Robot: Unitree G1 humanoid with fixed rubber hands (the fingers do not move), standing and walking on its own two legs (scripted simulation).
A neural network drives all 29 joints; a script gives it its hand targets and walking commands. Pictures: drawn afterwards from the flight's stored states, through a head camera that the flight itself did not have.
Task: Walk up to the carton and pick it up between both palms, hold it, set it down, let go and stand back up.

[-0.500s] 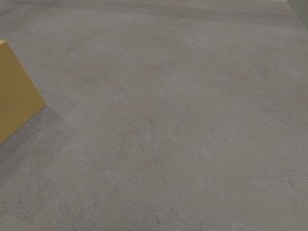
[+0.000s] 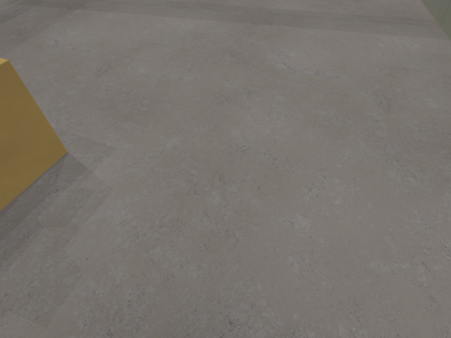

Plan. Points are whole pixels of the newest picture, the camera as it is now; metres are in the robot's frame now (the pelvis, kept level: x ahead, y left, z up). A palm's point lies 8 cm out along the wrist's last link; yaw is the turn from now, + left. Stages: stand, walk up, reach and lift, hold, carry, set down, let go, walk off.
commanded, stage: walk up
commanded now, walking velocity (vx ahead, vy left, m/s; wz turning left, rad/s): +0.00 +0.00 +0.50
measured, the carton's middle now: out of the picture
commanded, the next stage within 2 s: none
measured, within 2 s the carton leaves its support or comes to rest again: neither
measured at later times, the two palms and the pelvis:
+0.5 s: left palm out of the picture -0.03 +0.30 -0.17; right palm out of the picture +0.11 -0.14 -0.14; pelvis -0.01 +0.06 -0.01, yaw +18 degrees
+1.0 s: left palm out of the picture -0.10 +0.25 -0.11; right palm (314, 331) +0.18 -0.16 -0.17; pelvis +0.00 +0.03 -0.01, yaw +31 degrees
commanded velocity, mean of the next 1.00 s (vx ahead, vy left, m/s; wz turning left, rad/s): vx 0.10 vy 0.05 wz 0.50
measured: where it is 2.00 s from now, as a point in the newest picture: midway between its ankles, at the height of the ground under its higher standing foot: outside the picture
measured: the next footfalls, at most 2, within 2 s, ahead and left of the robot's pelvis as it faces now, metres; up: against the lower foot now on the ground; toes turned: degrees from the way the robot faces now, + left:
left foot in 0.30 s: +0.00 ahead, +0.14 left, +0.00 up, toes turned +21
right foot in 0.86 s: +0.08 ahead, -0.06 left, +0.00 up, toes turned +25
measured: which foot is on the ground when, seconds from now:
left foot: down 0.00-0.04, up 0.06-0.28, down 0.30-0.86, up 0.88-1.00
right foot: down 0.00-0.32, up 0.34-0.84, down 0.86-1.00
